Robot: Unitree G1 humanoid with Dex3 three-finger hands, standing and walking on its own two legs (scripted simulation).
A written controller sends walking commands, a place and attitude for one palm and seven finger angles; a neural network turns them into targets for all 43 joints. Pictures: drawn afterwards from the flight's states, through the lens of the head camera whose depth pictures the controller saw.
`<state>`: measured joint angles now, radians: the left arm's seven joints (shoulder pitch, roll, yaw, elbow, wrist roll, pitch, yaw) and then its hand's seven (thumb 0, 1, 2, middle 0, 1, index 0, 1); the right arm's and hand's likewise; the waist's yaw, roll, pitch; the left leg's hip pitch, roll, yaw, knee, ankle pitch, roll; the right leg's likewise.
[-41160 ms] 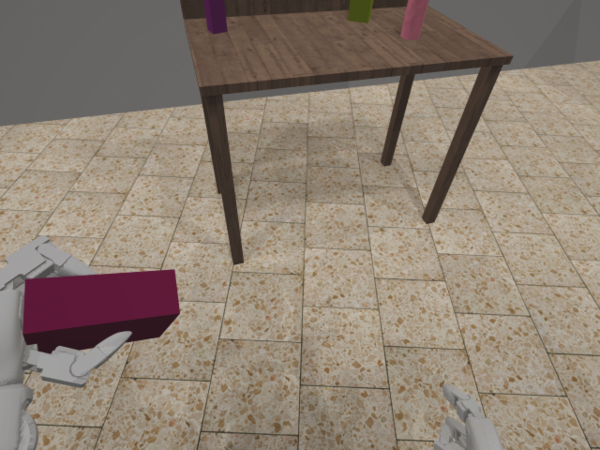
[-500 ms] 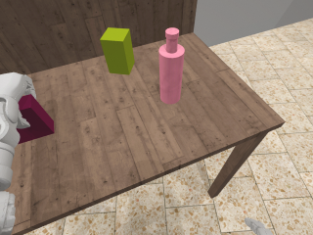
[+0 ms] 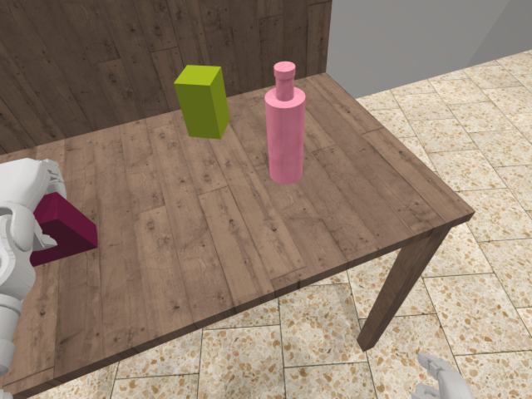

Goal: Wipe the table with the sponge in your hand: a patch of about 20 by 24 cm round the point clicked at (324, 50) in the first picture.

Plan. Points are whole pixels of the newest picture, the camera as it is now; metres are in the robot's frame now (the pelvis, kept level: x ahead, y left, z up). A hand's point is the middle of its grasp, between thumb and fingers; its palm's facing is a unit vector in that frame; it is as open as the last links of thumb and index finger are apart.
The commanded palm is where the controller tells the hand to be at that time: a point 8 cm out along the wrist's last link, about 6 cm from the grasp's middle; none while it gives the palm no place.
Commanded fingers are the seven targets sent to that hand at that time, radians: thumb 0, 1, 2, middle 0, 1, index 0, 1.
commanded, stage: wipe back along the first lane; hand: left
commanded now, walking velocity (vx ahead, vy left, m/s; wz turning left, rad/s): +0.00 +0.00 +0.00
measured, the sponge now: (53, 237) +0.32 +0.38 +0.06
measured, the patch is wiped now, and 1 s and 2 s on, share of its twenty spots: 1.00 1.00 1.00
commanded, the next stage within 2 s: lift the sponge slowly off the table in 0.98 s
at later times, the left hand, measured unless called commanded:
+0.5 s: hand (33, 241) +0.28 +0.35 +0.12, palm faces +0.06 -0.01 -1.00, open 9.0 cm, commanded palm +0.24 +0.33 +0.15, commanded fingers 0.00 0.10 1.30 -1.20 -1.60 -1.20 -1.60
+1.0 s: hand (33, 261) +0.25 +0.33 +0.12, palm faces +0.07 -0.03 -1.00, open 8.9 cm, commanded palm +0.20 +0.31 +0.16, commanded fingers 0.00 0.10 1.30 -1.20 -1.60 -1.20 -1.60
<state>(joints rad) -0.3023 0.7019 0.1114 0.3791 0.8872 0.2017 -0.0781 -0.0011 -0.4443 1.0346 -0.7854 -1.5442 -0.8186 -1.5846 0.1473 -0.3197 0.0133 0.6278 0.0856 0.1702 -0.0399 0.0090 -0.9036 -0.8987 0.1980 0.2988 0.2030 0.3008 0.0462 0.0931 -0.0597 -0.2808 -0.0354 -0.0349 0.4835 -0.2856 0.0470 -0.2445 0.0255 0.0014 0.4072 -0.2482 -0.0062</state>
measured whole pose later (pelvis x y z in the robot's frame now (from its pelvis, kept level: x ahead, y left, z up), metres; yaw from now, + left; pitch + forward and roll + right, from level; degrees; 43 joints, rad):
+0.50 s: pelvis +0.00 +0.01 +0.00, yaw +0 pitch +3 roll -1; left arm -0.07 0.61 0.07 0.05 0.88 0.34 -0.03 0.00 -0.43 1.07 -0.77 -1.58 -0.82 -1.58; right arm 0.11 -0.29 0.03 0.61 0.08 0.14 -0.03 0.01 -0.90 -0.90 0.20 0.30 0.20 0.30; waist 0.09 0.10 -0.06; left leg -0.25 -0.05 -0.03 0.49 -0.29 0.05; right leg -0.22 0.01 0.00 0.42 -0.26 0.00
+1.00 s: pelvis +0.00 +0.00 +0.00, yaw +0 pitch +1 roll -1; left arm 0.05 0.60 0.05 -0.15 0.88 0.45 -0.05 0.01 -0.40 1.06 -0.75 -1.60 -0.81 -1.59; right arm 0.06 -0.29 0.06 0.59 0.08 0.12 -0.03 0.01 -0.90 -0.90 0.20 0.30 0.20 0.30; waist 0.10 0.09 -0.05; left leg -0.22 -0.04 -0.03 0.50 -0.30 0.05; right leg -0.19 0.02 0.01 0.44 -0.27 0.00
